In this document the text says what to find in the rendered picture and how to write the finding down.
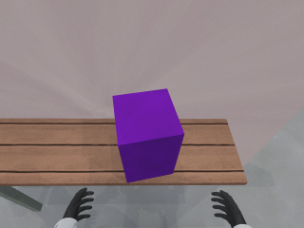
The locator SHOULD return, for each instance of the table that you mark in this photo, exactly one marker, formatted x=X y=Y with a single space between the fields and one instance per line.
x=85 y=152

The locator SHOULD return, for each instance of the robot right hand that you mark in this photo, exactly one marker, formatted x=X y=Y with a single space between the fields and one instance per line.
x=233 y=214

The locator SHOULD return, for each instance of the robot left forearm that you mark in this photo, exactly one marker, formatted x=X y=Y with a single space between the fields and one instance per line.
x=67 y=223

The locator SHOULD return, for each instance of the robot left hand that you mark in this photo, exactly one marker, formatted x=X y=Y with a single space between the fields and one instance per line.
x=74 y=209

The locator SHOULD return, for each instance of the carton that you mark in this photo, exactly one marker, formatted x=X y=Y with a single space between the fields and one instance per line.
x=149 y=134

